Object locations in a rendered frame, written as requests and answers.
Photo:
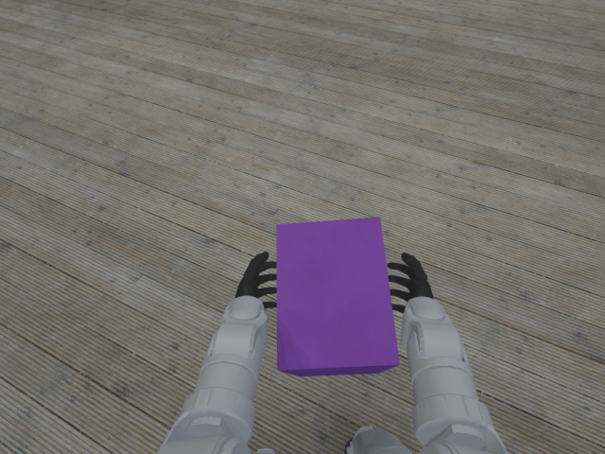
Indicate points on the left robot upper arm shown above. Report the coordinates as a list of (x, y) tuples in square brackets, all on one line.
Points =
[(213, 444)]

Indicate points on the robot left forearm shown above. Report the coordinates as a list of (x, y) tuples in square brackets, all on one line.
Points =
[(222, 401)]

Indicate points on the right robot shin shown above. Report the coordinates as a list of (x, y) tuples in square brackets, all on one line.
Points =
[(363, 429)]

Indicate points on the right robot thigh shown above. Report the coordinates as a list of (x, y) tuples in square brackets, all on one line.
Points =
[(376, 441)]

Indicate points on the robot right forearm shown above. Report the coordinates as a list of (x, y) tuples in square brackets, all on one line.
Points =
[(447, 405)]

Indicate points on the right robot hand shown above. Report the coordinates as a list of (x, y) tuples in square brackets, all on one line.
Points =
[(417, 284)]

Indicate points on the left robot hand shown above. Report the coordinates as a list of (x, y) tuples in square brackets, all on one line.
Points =
[(251, 281)]

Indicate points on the carton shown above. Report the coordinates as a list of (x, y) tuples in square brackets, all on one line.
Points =
[(334, 310)]

